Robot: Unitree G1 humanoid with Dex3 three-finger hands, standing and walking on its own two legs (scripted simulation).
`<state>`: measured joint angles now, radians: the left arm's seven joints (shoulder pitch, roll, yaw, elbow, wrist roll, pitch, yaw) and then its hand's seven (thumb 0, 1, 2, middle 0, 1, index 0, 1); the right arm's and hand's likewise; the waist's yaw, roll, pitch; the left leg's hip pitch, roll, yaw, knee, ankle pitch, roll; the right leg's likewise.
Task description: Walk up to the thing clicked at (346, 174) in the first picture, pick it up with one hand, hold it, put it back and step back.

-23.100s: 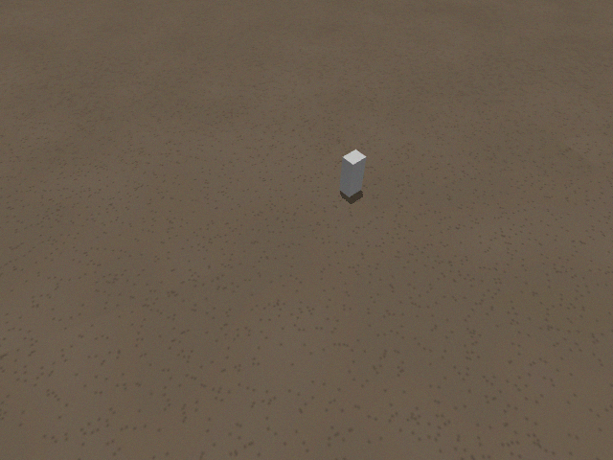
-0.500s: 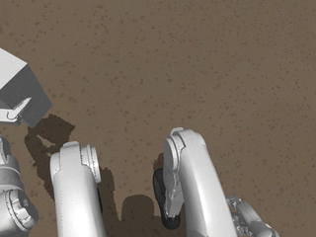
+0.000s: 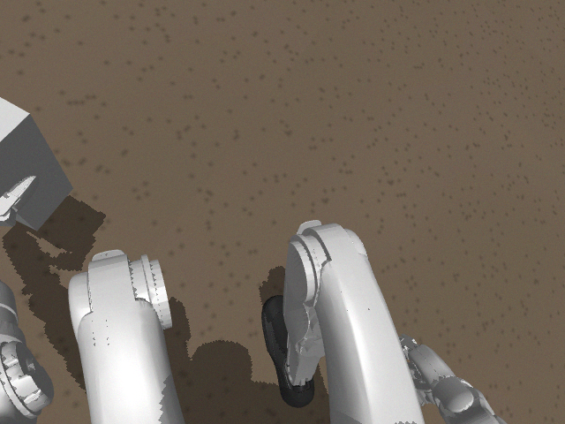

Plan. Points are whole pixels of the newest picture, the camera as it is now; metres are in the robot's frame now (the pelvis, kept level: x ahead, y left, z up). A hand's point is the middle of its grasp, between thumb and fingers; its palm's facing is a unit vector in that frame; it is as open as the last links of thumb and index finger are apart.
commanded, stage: lower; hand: left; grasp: from the side
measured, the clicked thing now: (9, 168) +0.44 +0.29 -0.13
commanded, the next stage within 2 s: loosen in 0.94 s
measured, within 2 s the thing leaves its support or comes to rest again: neither
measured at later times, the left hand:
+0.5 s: hand (3, 173) +0.45 +0.31 -0.16, palm faces +0.39 -0.92 -0.07, open 10.9 cm
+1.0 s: hand (10, 178) +0.45 +0.31 -0.18, palm faces +0.39 -0.92 -0.06, open 11.0 cm
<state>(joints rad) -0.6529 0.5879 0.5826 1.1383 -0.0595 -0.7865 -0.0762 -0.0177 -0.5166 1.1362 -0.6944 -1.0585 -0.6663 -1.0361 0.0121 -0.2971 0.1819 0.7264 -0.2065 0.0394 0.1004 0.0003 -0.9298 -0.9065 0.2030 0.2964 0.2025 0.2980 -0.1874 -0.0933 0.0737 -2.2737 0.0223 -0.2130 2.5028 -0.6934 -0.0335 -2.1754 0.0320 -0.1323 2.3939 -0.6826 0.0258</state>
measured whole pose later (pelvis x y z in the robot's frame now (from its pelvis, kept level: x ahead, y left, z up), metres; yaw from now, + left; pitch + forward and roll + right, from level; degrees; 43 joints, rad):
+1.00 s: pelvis -0.01 +0.01 -0.02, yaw -5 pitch +16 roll -15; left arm -0.68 0.83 0.63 1.37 -0.03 -0.95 0.00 -0.02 -0.56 1.16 -0.70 -1.09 -0.67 -1.07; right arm -0.12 -0.36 0.42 0.61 -0.33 0.03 0.12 0.00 -0.90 -0.90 0.21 0.30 0.20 0.30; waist -0.25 -0.23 0.28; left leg -2.24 0.02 -0.34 2.63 -0.70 -0.03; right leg -2.10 0.08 -0.22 2.42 -0.64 0.06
